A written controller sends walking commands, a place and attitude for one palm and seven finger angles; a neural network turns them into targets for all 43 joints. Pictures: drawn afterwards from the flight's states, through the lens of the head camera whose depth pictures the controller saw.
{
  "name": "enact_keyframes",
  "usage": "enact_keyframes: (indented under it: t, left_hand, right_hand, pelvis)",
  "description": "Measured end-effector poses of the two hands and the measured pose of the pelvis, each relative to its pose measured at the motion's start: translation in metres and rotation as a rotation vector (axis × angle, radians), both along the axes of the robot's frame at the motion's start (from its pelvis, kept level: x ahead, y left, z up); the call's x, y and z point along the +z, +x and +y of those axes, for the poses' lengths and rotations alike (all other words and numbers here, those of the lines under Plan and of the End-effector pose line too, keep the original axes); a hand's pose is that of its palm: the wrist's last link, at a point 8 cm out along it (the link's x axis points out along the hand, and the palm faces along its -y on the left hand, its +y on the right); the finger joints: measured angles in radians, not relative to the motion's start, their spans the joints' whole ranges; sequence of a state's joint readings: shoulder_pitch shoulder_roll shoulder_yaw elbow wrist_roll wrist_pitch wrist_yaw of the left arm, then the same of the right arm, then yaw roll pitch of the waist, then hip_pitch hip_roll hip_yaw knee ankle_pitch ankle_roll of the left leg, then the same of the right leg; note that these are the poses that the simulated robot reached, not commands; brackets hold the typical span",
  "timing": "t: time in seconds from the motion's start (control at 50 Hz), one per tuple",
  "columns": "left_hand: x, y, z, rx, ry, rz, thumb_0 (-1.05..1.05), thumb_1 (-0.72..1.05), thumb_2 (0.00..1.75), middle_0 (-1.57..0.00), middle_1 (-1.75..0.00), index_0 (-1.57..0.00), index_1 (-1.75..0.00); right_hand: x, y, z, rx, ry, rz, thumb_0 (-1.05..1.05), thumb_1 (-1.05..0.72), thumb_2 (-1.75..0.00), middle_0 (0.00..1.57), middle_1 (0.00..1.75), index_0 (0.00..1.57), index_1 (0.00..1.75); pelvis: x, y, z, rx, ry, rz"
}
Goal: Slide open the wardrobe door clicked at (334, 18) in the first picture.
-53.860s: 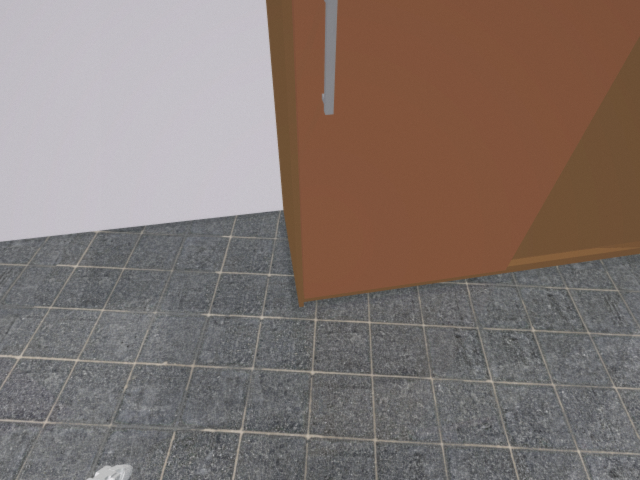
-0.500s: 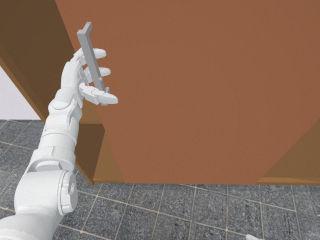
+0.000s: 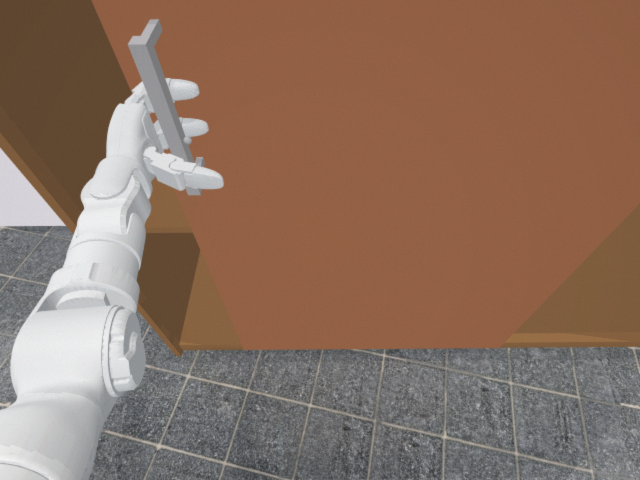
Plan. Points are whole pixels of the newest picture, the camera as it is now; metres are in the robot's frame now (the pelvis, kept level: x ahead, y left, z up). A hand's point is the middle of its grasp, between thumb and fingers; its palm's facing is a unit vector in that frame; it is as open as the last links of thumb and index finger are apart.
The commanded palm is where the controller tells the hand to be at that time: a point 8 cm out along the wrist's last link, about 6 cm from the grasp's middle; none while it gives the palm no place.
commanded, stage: slide the fingers in behind the handle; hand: left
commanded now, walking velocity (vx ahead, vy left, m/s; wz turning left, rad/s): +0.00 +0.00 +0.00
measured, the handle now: (176, 118) +0.52 +0.17 +0.17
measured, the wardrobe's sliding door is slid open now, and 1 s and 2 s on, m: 0.21 0.21 0.21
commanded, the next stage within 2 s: grip the handle and tug to test in 0.18 s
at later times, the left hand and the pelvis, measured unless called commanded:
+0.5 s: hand (186, 140) +0.48 +0.15 +0.17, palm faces -0.04 -1.00 +0.00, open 12.7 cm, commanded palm +0.46 +0.20 +0.17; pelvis +0.01 +0.01 +0.00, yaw +0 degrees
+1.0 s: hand (185, 143) +0.48 +0.15 +0.17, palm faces -0.05 -1.00 -0.01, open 5.5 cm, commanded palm +0.45 +0.21 +0.17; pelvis +0.01 +0.01 +0.00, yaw +0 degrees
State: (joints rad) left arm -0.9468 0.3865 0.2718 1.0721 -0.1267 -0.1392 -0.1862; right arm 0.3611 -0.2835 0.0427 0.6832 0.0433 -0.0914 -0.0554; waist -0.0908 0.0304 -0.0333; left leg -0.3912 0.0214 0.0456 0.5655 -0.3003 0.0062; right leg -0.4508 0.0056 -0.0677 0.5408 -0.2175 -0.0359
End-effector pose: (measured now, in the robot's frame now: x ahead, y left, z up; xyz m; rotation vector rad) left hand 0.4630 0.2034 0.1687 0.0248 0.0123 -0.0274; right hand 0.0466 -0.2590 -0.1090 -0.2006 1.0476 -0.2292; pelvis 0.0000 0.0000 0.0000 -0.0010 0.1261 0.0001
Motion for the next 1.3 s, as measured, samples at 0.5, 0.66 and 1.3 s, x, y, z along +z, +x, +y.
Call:
enact_keyframes:
  t: [0.5, 0.66, 1.3]
  left_hand:
    - [-0.002, 0.003, 0.003, -0.009, -0.021, -0.013, -0.01, -0.33, 0.38, -0.34, -1.24, -0.34, -1.24]
    - [0.002, 0.002, 0.005, -0.01, -0.025, -0.035, 0.0, 0.0, 0.52, -0.36, -1.28, -0.36, -1.28]
    - [0.0, -0.001, -0.005, 0.005, -0.015, -0.008, 0.02, 0.8, 0.87, -0.45, -1.4, -0.45, -1.4]
  right_hand:
    - [0.001, 0.013, 0.016, 0.012, 0.018, -0.024, 0.01, -0.91, -0.9, 0.2, 0.3, 0.2, 0.3]
    - [0.004, 0.026, 0.018, 0.017, 0.023, -0.049, 0.01, -0.91, -0.9, 0.2, 0.3, 0.2, 0.3]
    - [0.001, 0.019, 0.012, 0.004, 0.027, -0.03, 0.01, -0.91, -0.9, 0.2, 0.3, 0.2, 0.3]
  pelvis:
    - [0.0, 0.009, 0.011, -0.006, -0.006, 0.005]
    - [0.001, 0.014, 0.012, -0.012, -0.007, 0.001]
    - [0.002, 0.01, 0.006, -0.01, -0.002, -0.011]
